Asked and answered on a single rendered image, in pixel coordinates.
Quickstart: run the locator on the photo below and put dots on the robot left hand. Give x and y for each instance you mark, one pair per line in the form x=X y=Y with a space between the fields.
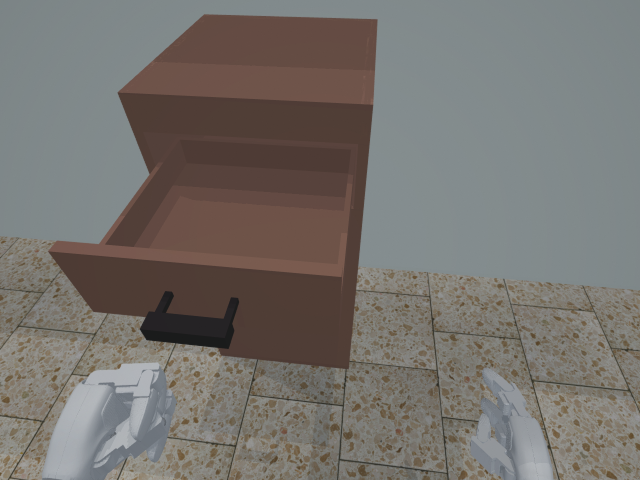
x=130 y=401

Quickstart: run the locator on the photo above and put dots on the robot right hand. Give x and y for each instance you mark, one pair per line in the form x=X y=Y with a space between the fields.
x=519 y=435

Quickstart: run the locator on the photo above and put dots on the drawer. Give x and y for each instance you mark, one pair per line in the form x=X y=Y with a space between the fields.
x=267 y=223

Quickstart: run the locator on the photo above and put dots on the handle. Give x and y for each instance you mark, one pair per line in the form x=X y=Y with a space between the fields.
x=186 y=329

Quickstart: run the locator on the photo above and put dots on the cabinet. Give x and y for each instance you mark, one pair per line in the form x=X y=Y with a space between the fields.
x=298 y=80

